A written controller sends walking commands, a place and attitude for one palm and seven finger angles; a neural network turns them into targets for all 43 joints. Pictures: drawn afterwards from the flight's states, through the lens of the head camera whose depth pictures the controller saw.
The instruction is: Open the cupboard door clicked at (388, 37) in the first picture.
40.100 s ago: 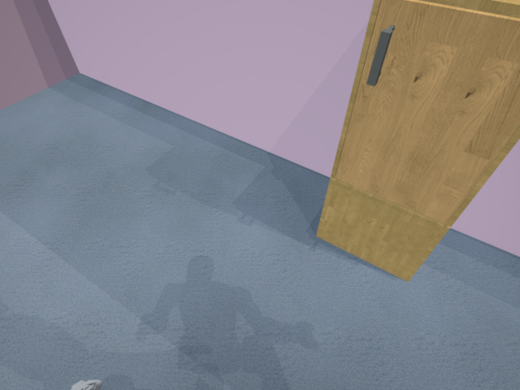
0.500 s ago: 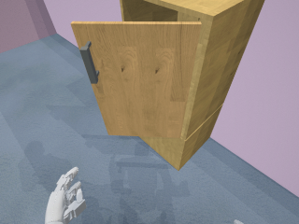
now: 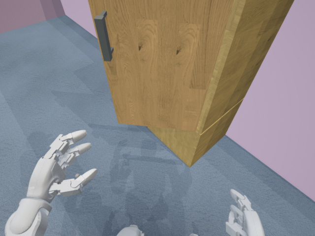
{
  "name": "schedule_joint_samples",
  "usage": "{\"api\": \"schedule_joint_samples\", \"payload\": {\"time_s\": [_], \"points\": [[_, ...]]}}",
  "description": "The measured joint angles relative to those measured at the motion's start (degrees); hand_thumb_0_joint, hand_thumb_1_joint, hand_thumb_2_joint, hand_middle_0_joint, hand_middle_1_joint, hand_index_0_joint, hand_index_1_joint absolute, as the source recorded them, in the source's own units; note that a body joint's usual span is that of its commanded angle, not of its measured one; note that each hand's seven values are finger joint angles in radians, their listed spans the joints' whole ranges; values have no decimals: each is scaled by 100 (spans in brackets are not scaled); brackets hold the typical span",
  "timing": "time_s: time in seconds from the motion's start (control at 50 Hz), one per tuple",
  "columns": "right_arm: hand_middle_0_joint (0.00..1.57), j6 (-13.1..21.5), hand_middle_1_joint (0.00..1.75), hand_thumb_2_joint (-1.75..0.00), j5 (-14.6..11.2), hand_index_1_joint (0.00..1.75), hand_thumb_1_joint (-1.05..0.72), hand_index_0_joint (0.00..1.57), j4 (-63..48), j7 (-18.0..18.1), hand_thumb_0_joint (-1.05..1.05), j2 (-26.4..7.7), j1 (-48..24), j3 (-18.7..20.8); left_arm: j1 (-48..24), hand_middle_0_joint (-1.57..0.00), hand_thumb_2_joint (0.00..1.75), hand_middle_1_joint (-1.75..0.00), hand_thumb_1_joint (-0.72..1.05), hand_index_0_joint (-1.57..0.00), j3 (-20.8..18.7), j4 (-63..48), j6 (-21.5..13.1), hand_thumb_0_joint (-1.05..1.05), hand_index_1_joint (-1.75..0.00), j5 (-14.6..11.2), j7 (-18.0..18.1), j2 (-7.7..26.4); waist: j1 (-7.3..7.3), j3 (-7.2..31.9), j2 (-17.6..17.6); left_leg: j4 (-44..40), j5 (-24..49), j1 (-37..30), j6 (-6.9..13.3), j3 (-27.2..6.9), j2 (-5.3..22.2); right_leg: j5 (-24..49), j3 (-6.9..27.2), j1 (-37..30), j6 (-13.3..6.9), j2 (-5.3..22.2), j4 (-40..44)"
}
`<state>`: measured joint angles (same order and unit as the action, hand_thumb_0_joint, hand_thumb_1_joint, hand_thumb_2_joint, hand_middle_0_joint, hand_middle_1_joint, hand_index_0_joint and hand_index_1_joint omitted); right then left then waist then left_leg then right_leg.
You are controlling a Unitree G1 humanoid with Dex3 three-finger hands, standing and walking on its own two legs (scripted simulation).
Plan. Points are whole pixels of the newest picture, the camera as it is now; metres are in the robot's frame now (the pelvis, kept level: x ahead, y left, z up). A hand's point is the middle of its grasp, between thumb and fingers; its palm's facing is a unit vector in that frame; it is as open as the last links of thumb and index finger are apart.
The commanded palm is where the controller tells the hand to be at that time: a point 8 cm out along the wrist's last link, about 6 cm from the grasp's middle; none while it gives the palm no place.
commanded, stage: raise the hand with hooked fingers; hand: left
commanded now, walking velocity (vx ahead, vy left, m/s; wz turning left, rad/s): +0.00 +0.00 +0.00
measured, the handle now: (106, 36) +0.62 +0.21 +0.18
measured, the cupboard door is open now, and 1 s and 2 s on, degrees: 41 41 41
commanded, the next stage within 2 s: move the hooked fingers beside the handle in 1.44 s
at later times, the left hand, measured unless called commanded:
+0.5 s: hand (51, 137) +0.28 +0.25 +0.14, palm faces +0.02 -1.00 -0.07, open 12.9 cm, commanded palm +0.25 +0.30 +0.14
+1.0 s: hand (29, 97) +0.32 +0.28 +0.21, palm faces +0.04 -1.00 -0.07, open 14.0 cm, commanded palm +0.29 +0.32 +0.20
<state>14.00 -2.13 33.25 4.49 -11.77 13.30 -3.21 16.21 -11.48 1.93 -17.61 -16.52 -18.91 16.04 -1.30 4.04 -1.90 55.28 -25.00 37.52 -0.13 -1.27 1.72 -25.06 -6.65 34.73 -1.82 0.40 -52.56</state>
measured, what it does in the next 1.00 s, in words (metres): stands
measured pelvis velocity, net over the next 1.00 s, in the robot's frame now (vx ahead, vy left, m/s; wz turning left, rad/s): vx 0.03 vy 0.01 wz -0.01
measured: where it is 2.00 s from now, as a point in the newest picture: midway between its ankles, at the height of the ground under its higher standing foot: outside the picture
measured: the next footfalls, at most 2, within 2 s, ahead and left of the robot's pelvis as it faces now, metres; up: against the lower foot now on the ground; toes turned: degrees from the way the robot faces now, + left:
none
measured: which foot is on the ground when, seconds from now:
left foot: down 0.00-1.00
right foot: down 0.00-1.00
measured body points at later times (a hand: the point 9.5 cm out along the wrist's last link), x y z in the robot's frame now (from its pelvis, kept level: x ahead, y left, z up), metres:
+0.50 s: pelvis +0.02 +0.02 +0.03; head +0.03 +0.01 +0.48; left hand +0.27 +0.31 +0.14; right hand +0.20 -0.23 -0.03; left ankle +0.03 +0.12 -0.69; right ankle +0.02 -0.10 -0.69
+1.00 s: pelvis +0.03 +0.01 +0.05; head +0.02 -0.01 +0.50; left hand +0.32 +0.34 +0.21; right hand +0.20 -0.23 -0.03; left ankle +0.03 +0.12 -0.69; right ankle +0.02 -0.10 -0.69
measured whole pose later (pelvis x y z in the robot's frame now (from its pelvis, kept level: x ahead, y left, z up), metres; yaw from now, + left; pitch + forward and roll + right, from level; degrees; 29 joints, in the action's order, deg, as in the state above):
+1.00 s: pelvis +0.03 +0.01 +0.05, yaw -1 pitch -1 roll -1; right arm 13.8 -4.0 35.8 7.3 -15.7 14.6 -4.6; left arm -10.3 -25.8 18.0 1.9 -18.6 -27.5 27.5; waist -2.4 1.1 -3.0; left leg 31.6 -16.6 14.3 0.5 0.9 0.6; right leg -16.6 -4.7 12.6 -0.9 0.5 -29.9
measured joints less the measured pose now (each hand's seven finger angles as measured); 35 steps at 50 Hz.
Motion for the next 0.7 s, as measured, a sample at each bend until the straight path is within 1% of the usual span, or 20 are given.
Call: {"api": "schedule_joint_samples", "payload": {"time_s": [0.04, 0.08, 0.12, 0.2, 0.28, 0.36, 0.56, 0.7], "points": [[21, -3, 30, -89, -3, 30, -90, 20, 57, 12, 2, 21, 114, -28, -57, -25, 64, -70, 28, -25, -109, 87, 226, 1, -69, -81, -41, 55, 59, -1, -33, -192, 68, -151, 21, 61, -2, 82, 59, -123, 23, -3, 178], [21, 19, 30, -89, -2, 30, -90, 20, 94, 15, 2, 1, 228, -23, -54, -25, 62, -73, 23, -25, -218, 130, 354, 1, -72, -135, -28, 88, 104, 7, -47, -372, 129, -289, 40, 124, -9, 151, 118, -229, 46, 0, 334], [21, 69, 30, -89, 3, 30, -90, 20, 121, 18, 2, -59, 326, 7, -30, -26, 60, -76, 19, -26, -299, 112, 386, 1, -75, -172, 15, 92, 129, 5, -58, -513, 172, -411, 60, 169, -20, 202, 161, -332, 68, 7, 462], [21, 172, 30, -89, -8, 30, -90, 20, 185, 39, 2, -237, 420, 85, -98, -26, 56, -82, 9, -26, -386, 103, 333, 1, -81, -189, 37, 100, 122, -33, -51, -702, 223, -607, 94, 215, -51, 259, 204, -514, 106, 30, 641], [21, 235, 30, -89, -31, 30, -90, 20, 219, 78, 2, -392, 392, 153, -268, -27, 52, -88, 0, -27, -421, 145, 408, 1, -87, -160, -7, 140, 87, -80, -34, -862, 260, -811, 120, 232, -81, 301, 221, -717, 133, 52, 801], [20, 266, 30, -89, -52, 30, -90, 20, 204, 125, 2, -445, 288, 174, -480, -28, 48, -94, -9, -28, -502, 234, 589, 1, -93, -163, -69, 226, 48, -108, -6, -1057, 312, -1053, 132, 245, -100, 354, 232, -956, 148, 62, 993], [20, 246, 30, -89, -87, 30, -90, 20, 110, 186, 2, -349, 20, 19, -1159, -29, 38, -109, -33, -29, -836, 552, 1143, 0, -108, -243, -323, 459, -96, -146, -31, -1542, 461, -1638, 131, 234, -116, 516, 219, -1560, 155, 53, 1508], [20, 151, 30, -89, -107, 30, -90, 20, 127, 225, 2, -284, -31, -107, -1629, -30, 33, -117, -45, -30, -1032, 816, 1516, 0, -116, -226, -510, 631, -163, -210, -68, -1841, 586, -1939, 118, 212, -126, 632, 195, -1868, 144, 48, 1805]]}}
